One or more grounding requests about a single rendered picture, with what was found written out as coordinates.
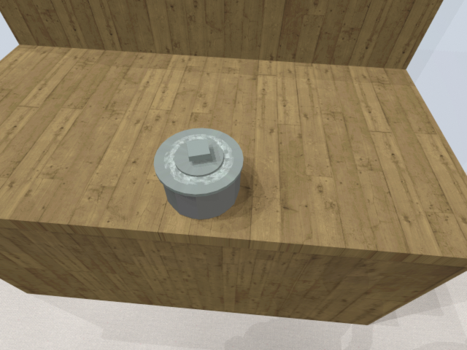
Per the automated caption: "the lid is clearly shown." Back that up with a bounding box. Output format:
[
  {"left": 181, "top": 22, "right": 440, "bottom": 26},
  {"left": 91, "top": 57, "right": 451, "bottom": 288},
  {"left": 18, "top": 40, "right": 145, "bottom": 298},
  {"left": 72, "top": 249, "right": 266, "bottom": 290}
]
[{"left": 154, "top": 128, "right": 244, "bottom": 197}]

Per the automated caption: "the pot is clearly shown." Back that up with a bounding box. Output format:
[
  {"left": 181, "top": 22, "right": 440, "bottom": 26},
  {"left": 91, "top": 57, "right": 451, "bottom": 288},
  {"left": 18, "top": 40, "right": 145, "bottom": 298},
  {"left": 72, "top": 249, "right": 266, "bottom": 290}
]
[{"left": 164, "top": 174, "right": 241, "bottom": 219}]

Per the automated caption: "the table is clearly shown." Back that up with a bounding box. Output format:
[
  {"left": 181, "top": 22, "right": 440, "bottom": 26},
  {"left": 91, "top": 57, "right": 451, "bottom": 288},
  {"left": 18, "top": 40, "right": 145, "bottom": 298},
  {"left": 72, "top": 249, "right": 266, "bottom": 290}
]
[{"left": 0, "top": 0, "right": 467, "bottom": 325}]

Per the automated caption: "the knob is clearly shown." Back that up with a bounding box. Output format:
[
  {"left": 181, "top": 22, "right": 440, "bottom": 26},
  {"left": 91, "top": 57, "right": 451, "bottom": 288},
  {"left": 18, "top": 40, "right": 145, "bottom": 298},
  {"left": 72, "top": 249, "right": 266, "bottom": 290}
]
[{"left": 186, "top": 139, "right": 211, "bottom": 161}]

